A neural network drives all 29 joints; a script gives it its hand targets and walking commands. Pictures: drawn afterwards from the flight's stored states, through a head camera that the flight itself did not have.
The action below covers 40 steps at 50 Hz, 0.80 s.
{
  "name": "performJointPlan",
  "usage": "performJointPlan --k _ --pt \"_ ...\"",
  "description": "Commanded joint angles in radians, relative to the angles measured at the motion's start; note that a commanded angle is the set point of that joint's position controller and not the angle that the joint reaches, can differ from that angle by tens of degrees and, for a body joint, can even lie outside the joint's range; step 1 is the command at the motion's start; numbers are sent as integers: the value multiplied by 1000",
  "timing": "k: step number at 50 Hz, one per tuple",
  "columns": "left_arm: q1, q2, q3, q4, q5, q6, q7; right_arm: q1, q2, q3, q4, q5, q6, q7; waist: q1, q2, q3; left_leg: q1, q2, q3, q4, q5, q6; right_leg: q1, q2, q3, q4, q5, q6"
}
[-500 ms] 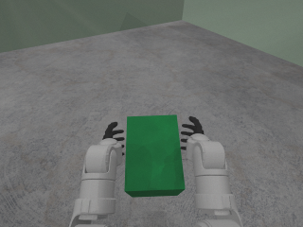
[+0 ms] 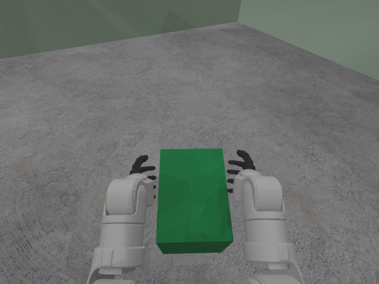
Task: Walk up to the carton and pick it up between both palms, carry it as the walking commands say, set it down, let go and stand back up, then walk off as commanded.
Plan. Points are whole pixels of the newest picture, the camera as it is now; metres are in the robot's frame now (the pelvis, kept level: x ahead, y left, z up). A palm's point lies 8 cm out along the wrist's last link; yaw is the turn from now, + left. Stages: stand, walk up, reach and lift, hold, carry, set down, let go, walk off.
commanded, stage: carry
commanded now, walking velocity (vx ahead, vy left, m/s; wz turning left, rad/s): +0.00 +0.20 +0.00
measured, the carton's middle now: (191, 202) +0.33 +0.00 -0.01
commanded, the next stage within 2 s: none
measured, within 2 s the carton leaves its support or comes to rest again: neither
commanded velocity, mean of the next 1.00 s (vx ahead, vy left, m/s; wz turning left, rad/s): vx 0.00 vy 0.20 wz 0.00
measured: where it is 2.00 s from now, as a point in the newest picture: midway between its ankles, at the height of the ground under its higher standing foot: outside the picture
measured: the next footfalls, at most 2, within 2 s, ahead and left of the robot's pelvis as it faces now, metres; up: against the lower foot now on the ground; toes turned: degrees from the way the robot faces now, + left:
right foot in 0.52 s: +0.06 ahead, -0.09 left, +0.00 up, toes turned -7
right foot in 1.46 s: +0.01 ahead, +0.04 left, +0.00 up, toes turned -7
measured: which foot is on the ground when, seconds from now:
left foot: down 0.00-1.00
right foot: down 0.00-0.28, up 0.30-0.50, down 0.52-1.00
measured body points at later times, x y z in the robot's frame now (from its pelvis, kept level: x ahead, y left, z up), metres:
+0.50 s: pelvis +0.01 +0.03 -0.01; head +0.02 +0.03 +0.44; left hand +0.34 +0.15 +0.07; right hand +0.34 -0.09 +0.08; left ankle +0.01 +0.08 -0.73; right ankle +0.02 -0.09 -0.72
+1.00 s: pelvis +0.01 +0.11 +0.00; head +0.05 +0.11 +0.45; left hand +0.34 +0.24 +0.07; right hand +0.35 +0.01 +0.08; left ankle +0.00 +0.18 -0.73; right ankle +0.00 -0.04 -0.72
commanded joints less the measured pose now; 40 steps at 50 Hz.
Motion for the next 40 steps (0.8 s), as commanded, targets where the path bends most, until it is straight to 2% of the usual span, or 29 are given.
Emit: performJointPlan --k 1,3,4,5,6,7,8,9,10,12,14,16,17,18,21,23,24,25,26,27,28,30,32,34,35,36,37,38,40 --pt "-584 -1122 -496 -304 -354 -81 -238 -406 1095 451 -235 322 -19 234 -7 94 -314 168 212 -167 -146 436 39 -65 -17 -18 78 -116 12" --pt "-611 -1125 -494 -332 -365 -87 -242 -418 1115 469 -242 334 -26 233 -6 65 -344 119 173 -125 -77 475 20 40 -43 8 19 -34 -4" --pt "-600 -1121 -490 -339 -369 -93 -244 -392 1117 475 -241 333 -25 227 -10 -8 -400 83 149 -98 5 492 -3 141 -98 71 6 134 -24" --pt "-567 -1102 -484 -339 -358 -90 -241 -386 1107 478 -253 342 -23 230 -6 -38 -417 14 109 -64 70 404 -29 213 -179 162 -2 283 -62" --pt "-577 -1127 -497 -347 -378 -95 -246 -414 1110 486 -308 344 -32 227 -6 -144 -434 -40 56 -25 64 159 -45 266 -246 235 -25 406 -99" --pt "-587 -1124 -503 -366 -376 -98 -244 -427 1108 489 -326 357 -35 229 -14 -186 -427 -69 29 -3 -3 -33 -54 290 -280 255 -39 436 -120" --pt "-562 -1124 -497 -356 -367 -94 -243 -425 1103 488 -332 362 -35 230 -19 -194 -409 -50 29 -24 -83 -84 -42 277 -284 253 -52 369 -106" --pt "-563 -1113 -485 -336 -361 -90 -242 -437 1102 486 -314 355 -28 227 -19 -174 -382 5 37 -48 -138 -37 -32 193 -246 203 -37 300 -77" --pt "-572 -1108 -498 -358 -362 -96 -240 -409 1116 473 -277 348 -28 229 -17 -85 -389 104 64 -71 -165 54 -25 112 -200 146 -13 187 -53" --pt "-565 -1125 -508 -374 -365 -99 -241 -392 1124 483 -273 355 -32 236 -14 105 -406 227 187 -180 -138 505 13 -7 -95 24 129 77 1" --pt "-581 -1113 -523 -370 -360 -91 -238 -388 1110 477 -263 348 -30 241 -15 224 -347 309 250 -242 -120 852 77 -170 1 -63 219 -279 30" --pt "-551 -1106 -511 -351 -358 -87 -240 -375 1094 471 -273 344 -29 240 -26 177 -330 339 240 -220 -127 877 91 -210 21 -77 309 -359 31" --pt "-564 -1097 -506 -351 -354 -87 -238 -367 1116 483 -238 347 -22 243 -22 144 -322 306 234 -195 -127 780 99 -189 15 -66 308 -340 26" --pt "-526 -1115 -498 -317 -352 -82 -241 -384 1104 483 -271 347 -25 240 -20 145 -326 324 221 -204 -117 753 97 -195 13 -37 278 -335 20" --pt "-586 -1127 -521 -373 -387 -97 -246 -402 1109 485 -295 345 -39 239 -22 135 -350 294 210 -192 -102 664 99 -116 37 -60 172 -286 11" --pt "-550 -1122 -506 -369 -377 -93 -248 -391 1108 501 -308 348 -38 232 -12 88 -413 231 181 -141 -21 671 70 62 -19 -23 -26 -138 3" --pt "-519 -1127 -493 -349 -374 -93 -250 -395 1101 508 -316 351 -42 227 -6 51 -454 139 148 -117 53 588 32 197 -97 63 -109 50 -20" --pt "-516 -1117 -486 -358 -377 -103 -255 -396 1112 526 -333 350 -47 225 -6 -125 -477 -43 78 -67 170 383 -14 370 -258 234 -85 500 -88" --pt "-488 -1113 -490 -357 -373 -111 -259 -435 1102 546 -389 359 -51 227 2 -303 -473 -215 9 -21 234 -94 -51 490 -387 360 -76 776 -186" --pt "-463 -1113 -482 -352 -362 -116 -253 -470 1087 562 -401 377 -49 230 13 -374 -487 -263 16 -91 246 -257 -47 517 -420 419 -107 798 -247" --pt "-501 -1118 -477 -409 -376 -123 -256 -507 1108 577 -443 397 -54 229 10 -316 -466 -257 25 -128 263 -241 -31 471 -394 382 -124 685 -229" --pt "-507 -1103 -483 -423 -371 -117 -249 -428 1125 562 -375 391 -49 227 7 -226 -439 -240 34 -113 137 -211 -36 436 -374 332 -173 459 -170" --pt "-506 -1097 -483 -433 -366 -116 -247 -373 1130 554 -341 383 -40 228 2 -176 -435 -187 10 -70 32 -168 -49 428 -335 294 -146 471 -133" --pt "-481 -1074 -489 -445 -363 -122 -241 -319 1120 543 -315 372 -43 226 -10 -143 -481 -33 -26 5 -108 -43 -65 390 -267 188 -85 521 -84" --pt "-499 -1068 -500 -470 -365 -130 -238 -327 1132 551 -306 383 -43 233 -16 -165 -503 75 -3 -4 -207 52 -64 341 -239 124 -46 495 -44" --pt "-459 -1065 -498 -432 -358 -121 -238 -309 1109 536 -311 369 -41 230 -16 -109 -492 179 18 -10 -223 110 -58 254 -210 106 -20 441 -19" --pt "-485 -1066 -506 -432 -357 -120 -240 -312 1114 535 -296 366 -37 233 -18 -106 -471 228 41 -8 -215 154 -61 198 -187 70 -1 388 -3" --pt "-459 -1053 -498 -425 -351 -123 -242 -338 1092 545 -325 372 -41 233 -16 -91 -497 289 101 -57 -158 408 -45 152 -151 28 57 345 12" --pt "-459 -1072 -515 -391 -364 -111 -244 -358 1069 532 -346 363 -44 230 -10 78 -485 364 219 -135 -47 921 3 20 -58 -56 158 60 36"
